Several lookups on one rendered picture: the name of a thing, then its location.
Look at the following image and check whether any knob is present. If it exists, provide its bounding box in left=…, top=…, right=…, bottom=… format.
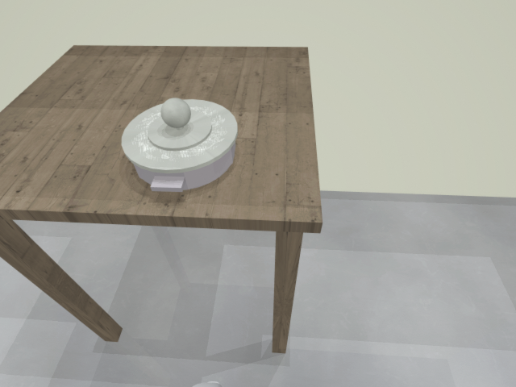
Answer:
left=160, top=98, right=191, bottom=128

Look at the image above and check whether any pot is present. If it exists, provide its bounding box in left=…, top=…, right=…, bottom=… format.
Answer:
left=134, top=143, right=235, bottom=192

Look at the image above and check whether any lid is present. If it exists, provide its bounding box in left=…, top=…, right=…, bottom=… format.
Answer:
left=122, top=99, right=238, bottom=173

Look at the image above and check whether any table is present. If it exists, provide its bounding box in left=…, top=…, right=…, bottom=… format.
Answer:
left=0, top=45, right=323, bottom=353

